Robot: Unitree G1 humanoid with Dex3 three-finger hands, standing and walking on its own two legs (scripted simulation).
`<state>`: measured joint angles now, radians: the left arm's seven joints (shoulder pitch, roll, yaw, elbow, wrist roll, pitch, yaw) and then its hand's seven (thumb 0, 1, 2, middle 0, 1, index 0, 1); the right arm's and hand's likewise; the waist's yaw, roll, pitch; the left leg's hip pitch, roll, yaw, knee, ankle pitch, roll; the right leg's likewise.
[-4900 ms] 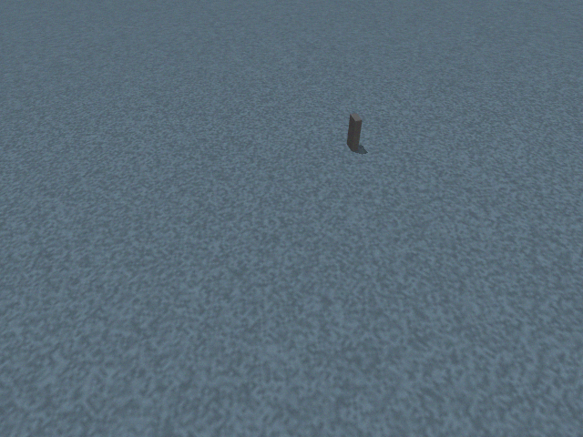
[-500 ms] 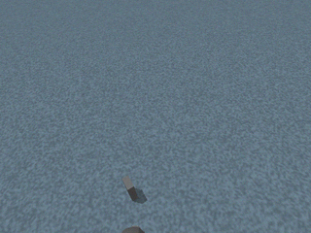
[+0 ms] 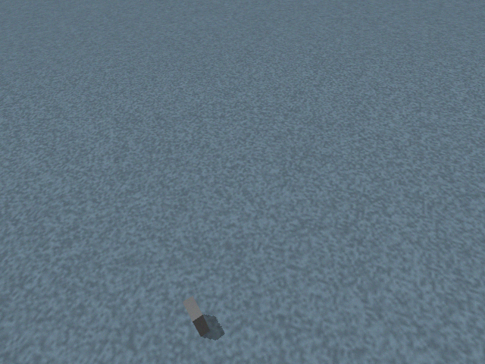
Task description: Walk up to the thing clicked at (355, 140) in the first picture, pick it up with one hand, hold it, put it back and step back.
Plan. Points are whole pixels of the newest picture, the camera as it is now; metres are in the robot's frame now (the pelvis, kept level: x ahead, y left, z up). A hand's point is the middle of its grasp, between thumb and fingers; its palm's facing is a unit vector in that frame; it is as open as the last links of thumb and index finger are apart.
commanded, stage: walk up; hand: left
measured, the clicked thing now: (196, 317) +0.39 +0.23 -0.66
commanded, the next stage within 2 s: stand in 1.04 s
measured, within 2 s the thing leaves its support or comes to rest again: neither
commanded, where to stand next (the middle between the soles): +0.05 +0.00 m, yaw +1 degrees
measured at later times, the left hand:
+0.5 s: hand out of the picture +0.11 +0.25 -0.14, palm faces +0.00 -0.94 -0.33, open 7.4 cm
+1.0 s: hand out of the picture +0.09 +0.26 -0.14, palm faces +0.03 -0.94 -0.33, open 7.4 cm
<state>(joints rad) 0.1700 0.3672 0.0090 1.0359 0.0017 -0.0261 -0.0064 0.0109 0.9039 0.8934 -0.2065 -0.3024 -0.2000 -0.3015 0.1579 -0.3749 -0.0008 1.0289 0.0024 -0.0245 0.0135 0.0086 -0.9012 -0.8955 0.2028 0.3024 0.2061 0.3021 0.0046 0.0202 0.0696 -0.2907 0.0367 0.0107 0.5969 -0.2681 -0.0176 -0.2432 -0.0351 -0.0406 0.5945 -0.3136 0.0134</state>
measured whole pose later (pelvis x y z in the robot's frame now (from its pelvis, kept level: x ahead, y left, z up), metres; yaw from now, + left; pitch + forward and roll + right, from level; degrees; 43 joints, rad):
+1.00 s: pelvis +0.02 +0.00 +0.02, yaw +2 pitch -2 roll +0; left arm 0.10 0.34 0.02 1.15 0.01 0.00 -0.01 0.01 0.91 0.89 -0.21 -0.30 -0.20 -0.30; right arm 0.09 -0.34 0.00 1.15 -0.01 -0.01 0.01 0.01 -0.90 -0.90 0.20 0.30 0.21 0.30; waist 0.00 0.01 0.04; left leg -0.15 0.02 -0.01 0.36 -0.17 -0.02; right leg -0.08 -0.04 -0.07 0.33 -0.21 0.02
